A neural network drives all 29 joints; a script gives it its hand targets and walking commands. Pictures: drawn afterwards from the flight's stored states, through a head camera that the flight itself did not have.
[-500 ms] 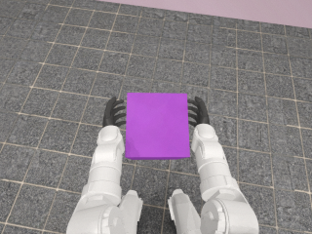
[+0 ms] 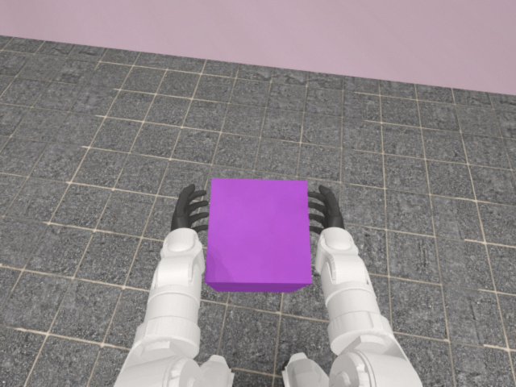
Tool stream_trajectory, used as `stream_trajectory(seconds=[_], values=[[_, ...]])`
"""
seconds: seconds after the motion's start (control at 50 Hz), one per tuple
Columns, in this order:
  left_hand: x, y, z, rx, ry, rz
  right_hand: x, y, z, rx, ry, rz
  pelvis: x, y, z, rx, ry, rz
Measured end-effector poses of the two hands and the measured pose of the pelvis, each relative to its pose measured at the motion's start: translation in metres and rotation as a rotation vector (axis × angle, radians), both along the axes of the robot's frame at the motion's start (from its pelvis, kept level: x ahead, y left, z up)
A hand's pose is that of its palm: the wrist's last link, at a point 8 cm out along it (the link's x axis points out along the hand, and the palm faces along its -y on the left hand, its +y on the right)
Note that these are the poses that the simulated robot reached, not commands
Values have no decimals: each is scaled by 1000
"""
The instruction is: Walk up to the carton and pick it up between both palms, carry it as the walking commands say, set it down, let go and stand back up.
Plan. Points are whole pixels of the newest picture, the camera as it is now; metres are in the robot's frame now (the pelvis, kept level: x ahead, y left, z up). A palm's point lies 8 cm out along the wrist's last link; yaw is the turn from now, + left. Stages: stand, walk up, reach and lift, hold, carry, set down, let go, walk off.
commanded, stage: reach and lift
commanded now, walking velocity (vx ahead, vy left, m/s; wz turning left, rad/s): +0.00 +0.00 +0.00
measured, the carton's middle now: (256, 242) +0.36 +0.01 -0.10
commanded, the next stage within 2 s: hold in 1.86 s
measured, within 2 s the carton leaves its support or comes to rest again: neither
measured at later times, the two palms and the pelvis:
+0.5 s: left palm (171, 220) +0.33 +0.13 +0.05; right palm (343, 221) +0.34 -0.12 +0.05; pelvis +0.01 +0.00 +0.03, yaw +1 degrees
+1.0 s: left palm (165, 219) +0.32 +0.12 +0.10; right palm (356, 219) +0.32 -0.12 +0.09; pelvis +0.00 +0.00 +0.03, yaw +1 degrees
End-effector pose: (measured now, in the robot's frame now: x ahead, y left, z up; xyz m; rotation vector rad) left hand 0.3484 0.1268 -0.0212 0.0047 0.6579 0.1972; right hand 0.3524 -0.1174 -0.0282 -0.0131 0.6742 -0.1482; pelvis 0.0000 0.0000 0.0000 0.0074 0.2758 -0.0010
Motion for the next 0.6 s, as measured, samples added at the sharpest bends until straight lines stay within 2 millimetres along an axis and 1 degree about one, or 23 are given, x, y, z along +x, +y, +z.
stream_trajectory(seconds=[0.3, 0.6], values=[[-8, 2, 46, 16, 7, -27, -10, 0, 44, -17, 7, 33, 10, -1, 22, -1, -147, 9], [-20, 2, 87, 27, 3, -38, -20, 0, 88, -42, 4, 54, 13, -2, 30, -4, -290, 13]])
